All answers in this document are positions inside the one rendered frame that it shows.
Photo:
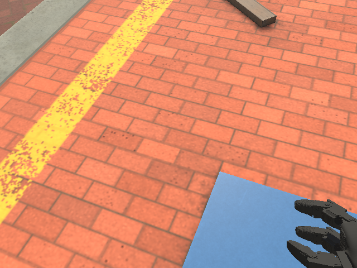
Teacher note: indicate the robot right hand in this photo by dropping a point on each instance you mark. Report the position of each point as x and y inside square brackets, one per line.
[342, 247]

